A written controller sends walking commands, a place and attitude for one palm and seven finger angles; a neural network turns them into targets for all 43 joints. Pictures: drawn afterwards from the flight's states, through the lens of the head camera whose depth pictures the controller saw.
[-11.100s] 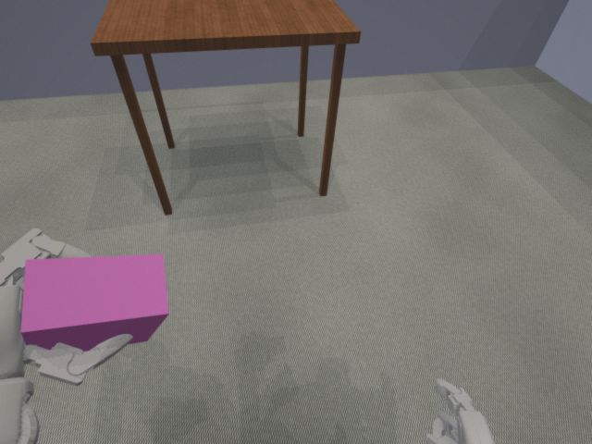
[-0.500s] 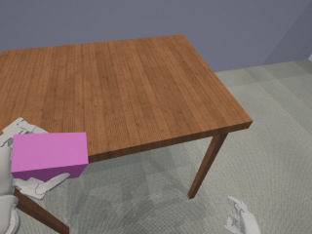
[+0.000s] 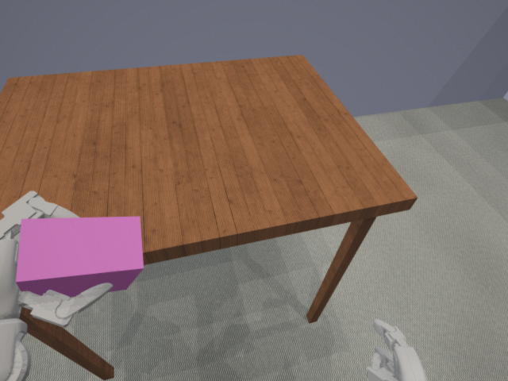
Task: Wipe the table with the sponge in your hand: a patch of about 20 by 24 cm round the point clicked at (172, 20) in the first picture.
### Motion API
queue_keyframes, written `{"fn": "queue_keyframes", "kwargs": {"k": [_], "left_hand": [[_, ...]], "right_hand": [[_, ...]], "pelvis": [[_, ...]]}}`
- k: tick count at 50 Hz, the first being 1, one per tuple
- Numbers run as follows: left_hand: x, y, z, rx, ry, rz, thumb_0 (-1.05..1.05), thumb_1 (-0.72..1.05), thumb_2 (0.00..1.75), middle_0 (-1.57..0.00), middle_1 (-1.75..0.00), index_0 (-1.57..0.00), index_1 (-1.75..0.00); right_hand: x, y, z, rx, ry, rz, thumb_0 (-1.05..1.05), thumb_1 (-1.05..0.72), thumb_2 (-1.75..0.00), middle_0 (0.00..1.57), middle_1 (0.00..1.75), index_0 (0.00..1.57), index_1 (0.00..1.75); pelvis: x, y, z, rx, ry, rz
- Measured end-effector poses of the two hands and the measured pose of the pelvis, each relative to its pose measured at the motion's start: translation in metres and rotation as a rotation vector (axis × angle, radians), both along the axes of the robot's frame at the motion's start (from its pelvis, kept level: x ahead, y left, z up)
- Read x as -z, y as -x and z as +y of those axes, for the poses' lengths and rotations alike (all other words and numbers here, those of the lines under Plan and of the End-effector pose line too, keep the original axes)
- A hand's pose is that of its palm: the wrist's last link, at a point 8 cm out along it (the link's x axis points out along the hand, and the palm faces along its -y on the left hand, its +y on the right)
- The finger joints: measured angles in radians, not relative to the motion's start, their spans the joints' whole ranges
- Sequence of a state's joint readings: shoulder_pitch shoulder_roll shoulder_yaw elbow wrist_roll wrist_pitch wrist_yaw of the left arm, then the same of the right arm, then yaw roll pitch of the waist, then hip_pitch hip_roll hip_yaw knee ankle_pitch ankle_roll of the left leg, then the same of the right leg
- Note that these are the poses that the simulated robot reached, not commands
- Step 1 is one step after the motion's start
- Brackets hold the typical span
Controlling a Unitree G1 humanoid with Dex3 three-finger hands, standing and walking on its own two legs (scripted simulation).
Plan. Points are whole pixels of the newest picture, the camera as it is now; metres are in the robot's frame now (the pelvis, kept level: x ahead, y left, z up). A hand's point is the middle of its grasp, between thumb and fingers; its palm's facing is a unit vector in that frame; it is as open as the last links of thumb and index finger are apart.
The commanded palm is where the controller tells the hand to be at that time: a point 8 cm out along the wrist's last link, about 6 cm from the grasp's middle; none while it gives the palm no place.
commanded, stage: shuffle to correct the standing spot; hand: left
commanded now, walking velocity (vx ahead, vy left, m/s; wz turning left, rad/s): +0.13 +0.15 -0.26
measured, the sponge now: (99, 259) +0.23 +0.22 +0.13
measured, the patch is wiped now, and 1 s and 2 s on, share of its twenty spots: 0.00 0.00 0.00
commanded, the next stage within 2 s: come to a stop and stand still in 0.60 s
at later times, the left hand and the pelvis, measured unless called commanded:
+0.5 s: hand (84, 208) +0.28 +0.25 +0.16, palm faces +0.29 -0.86 -0.43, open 10.3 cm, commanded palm +0.22 +0.30 +0.17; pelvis +0.05 +0.03 -0.02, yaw -2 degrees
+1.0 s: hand (49, 172) +0.33 +0.33 +0.16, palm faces +0.31 -0.87 -0.38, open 10.3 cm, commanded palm +0.28 +0.36 +0.17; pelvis +0.09 +0.10 -0.02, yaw -5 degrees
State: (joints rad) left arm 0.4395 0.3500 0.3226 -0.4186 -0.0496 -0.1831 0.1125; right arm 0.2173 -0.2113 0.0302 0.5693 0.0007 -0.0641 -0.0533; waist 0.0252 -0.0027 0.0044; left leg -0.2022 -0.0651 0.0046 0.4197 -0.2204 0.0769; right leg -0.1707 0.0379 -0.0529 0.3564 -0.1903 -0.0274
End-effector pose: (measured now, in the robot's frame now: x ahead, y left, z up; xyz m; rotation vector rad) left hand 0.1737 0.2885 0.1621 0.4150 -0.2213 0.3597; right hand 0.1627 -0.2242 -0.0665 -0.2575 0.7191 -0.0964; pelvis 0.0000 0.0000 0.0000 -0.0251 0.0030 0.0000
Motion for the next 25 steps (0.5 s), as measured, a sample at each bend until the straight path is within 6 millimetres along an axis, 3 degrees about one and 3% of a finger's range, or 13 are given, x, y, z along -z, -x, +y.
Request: {"fn": "queue_keyframes", "kwargs": {"k": [8, 15, 21, 25], "left_hand": [[0.001, -0.01, 0.006, 0.021, -0.017, -0.035, -0.02, -0.51, 1.0, -0.71, -1.36, -0.72, -1.35], [0.002, -0.037, 0.017, 0.056, -0.036, -0.075, -0.02, -0.51, 1.0, -0.71, -1.36, -0.72, -1.35], [-0.01, -0.064, 0.008, 0.123, -0.094, -0.067, -0.02, -0.51, 1.0, -0.71, -1.36, -0.72, -1.35], [-0.013, -0.07, 0.006, 0.152, -0.124, -0.084, -0.02, -0.51, 1.01, -0.71, -1.35, -0.72, -1.35]], "right_hand": [[0.007, -0.006, 0.0, 0.017, 0.011, 0.001, 0.01, -0.91, -0.9, 0.2, 0.3, 0.2, 0.3], [0.014, -0.013, 0.005, 0.055, 0.016, 0.01, 0.01, -0.91, -0.9, 0.2, 0.3, 0.2, 0.3], [0.018, -0.016, 0.015, 0.079, -0.029, 0.008, 0.01, -0.91, -0.9, 0.2, 0.3, 0.2, 0.3], [0.031, -0.019, 0.016, 0.081, -0.045, 0.045, 0.01, -0.91, -0.9, 0.2, 0.3, 0.2, 0.3]], "pelvis": [[0.009, -0.012, 0.009, 0.01, 0.017, 0.003], [0.018, -0.026, 0.022, 0.038, -0.004, -0.003], [0.016, -0.041, 0.027, 0.068, -0.008, -0.009], [0.022, -0.048, 0.029, 0.037, 0.014, -0.011]]}}
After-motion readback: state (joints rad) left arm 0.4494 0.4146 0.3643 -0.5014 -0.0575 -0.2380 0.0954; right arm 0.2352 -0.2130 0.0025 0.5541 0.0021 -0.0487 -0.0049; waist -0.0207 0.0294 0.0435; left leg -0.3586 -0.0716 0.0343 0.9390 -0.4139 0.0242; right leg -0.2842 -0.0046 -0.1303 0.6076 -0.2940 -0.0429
